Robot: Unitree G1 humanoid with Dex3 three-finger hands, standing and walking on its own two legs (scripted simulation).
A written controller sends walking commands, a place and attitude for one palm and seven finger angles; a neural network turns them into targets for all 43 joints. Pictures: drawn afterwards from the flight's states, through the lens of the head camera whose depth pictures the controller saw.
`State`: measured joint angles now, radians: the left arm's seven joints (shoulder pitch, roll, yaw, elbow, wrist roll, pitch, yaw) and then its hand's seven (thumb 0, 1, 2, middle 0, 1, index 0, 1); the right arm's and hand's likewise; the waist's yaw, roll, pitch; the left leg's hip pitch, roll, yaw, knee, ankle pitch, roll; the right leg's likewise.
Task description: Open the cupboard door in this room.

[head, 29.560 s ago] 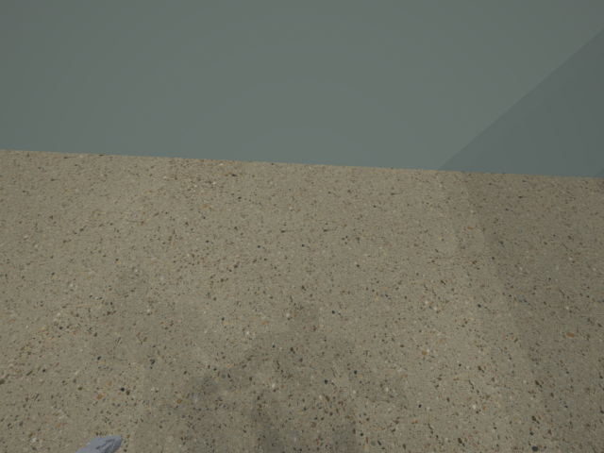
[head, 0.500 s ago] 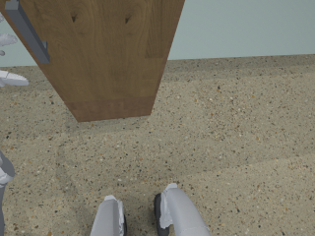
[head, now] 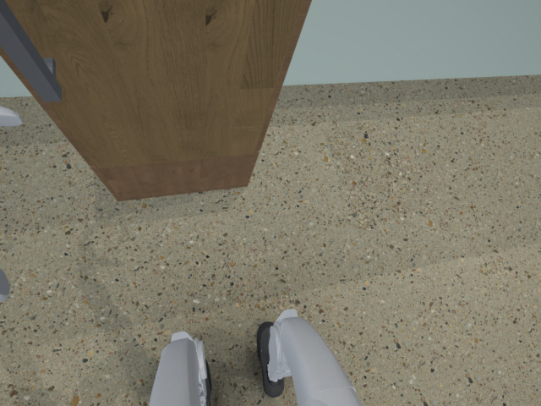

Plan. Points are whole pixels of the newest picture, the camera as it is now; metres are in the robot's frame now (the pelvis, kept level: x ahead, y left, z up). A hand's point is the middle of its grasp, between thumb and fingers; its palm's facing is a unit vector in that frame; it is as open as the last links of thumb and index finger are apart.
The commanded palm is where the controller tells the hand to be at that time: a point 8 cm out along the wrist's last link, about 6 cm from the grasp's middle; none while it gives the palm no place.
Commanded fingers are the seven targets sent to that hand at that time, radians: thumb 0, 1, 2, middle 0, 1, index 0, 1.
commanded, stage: move the hooked fingers beside the handle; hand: left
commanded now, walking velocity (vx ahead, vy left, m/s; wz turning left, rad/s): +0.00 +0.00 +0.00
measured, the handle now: (23, 38) +0.57 +0.24 +0.06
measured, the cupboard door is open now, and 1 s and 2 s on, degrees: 0 0 0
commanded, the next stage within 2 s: slide the fingers in behind the handle in 0.48 s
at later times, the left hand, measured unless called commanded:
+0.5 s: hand out of the picture +0.52 +0.29 +0.06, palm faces +0.08 -1.00 -0.05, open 14.0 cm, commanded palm +0.51 +0.32 +0.06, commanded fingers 0.00 -0.50 0.30 -0.30 -1.20 -0.30 -1.20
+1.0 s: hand out of the picture +0.53 +0.28 +0.06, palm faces +0.10 -0.99 -0.02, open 14.1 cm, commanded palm +0.52 +0.29 +0.06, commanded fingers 0.00 -0.50 0.30 -0.30 -1.20 -0.30 -1.20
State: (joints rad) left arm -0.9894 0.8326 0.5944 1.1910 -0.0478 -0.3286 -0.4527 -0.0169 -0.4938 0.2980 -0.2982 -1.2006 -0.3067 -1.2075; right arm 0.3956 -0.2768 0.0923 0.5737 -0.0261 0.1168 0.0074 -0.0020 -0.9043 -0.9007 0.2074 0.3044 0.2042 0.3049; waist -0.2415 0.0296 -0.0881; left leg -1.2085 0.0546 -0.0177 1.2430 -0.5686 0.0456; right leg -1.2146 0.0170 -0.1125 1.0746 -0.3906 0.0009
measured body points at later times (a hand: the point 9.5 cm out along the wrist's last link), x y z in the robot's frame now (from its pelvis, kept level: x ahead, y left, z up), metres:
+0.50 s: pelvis +0.00 +0.00 +0.00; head +0.19 +0.05 +0.41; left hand +0.51 +0.35 +0.07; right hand +0.01 -0.27 -0.09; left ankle -0.01 +0.08 -0.63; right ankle +0.05 -0.13 -0.63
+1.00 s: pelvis +0.00 +0.00 +0.00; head +0.18 +0.05 +0.41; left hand +0.51 +0.34 +0.06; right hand -0.01 -0.27 -0.09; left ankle -0.01 +0.08 -0.63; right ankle +0.05 -0.13 -0.63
